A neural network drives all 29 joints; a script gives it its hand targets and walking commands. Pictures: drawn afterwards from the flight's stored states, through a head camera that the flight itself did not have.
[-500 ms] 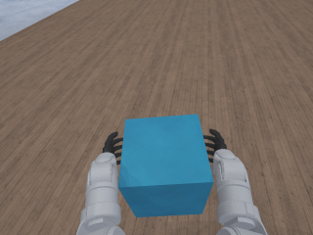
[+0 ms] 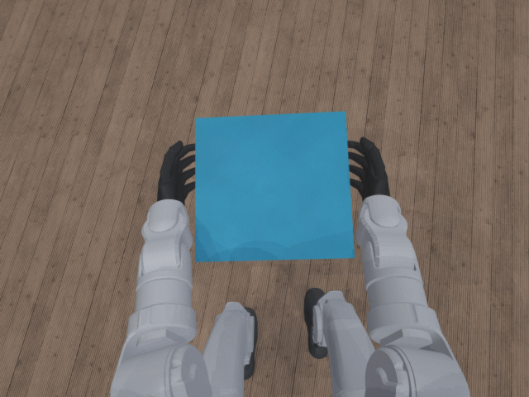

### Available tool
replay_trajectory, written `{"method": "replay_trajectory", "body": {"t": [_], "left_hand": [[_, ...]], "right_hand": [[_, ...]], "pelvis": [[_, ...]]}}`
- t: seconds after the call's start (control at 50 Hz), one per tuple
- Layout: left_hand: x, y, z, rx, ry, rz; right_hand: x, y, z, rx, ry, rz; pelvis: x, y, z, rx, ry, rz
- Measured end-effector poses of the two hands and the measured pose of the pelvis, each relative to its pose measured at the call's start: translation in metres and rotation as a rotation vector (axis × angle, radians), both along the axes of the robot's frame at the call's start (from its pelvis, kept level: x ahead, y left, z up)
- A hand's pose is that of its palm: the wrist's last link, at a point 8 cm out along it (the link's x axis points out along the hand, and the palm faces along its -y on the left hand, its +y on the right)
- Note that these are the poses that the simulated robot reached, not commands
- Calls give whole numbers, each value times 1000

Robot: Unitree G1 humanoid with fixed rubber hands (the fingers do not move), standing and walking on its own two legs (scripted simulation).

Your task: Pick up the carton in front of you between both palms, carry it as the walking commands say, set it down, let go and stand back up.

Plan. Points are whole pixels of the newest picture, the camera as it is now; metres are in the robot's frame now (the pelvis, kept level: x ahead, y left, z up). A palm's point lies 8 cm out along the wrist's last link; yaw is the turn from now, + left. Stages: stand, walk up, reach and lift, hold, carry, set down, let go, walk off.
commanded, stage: set down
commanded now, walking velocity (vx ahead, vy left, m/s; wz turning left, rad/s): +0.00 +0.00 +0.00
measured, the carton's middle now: (273, 198) +0.41 +0.01 -0.16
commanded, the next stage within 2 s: none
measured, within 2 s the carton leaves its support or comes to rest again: rests again in 1.72 s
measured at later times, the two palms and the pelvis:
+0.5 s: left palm (205, 194) +0.44 +0.14 -0.21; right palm (359, 187) +0.44 -0.16 -0.22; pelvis -0.01 +0.02 -0.13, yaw +1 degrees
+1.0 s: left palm (226, 198) +0.47 +0.13 -0.37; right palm (348, 193) +0.47 -0.17 -0.38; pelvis -0.04 +0.00 -0.25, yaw +3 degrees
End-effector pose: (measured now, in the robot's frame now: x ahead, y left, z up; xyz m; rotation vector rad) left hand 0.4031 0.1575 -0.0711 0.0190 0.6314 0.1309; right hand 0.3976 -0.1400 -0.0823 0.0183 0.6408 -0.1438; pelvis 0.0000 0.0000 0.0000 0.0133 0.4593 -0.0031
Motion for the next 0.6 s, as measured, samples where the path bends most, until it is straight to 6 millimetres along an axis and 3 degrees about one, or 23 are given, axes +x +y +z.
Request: {"method": "replay_trajectory", "body": {"t": [0.28,0.6], "left_hand": [[29,-9,-67,-53,19,26],[44,-18,-176,-40,26,35]], "right_hand": [[28,-9,-65,-1,22,-7],[51,-19,-173,-5,31,17]], "pelvis": [[1,17,-74,0,233,5],[-22,13,-161,20,350,15]]}}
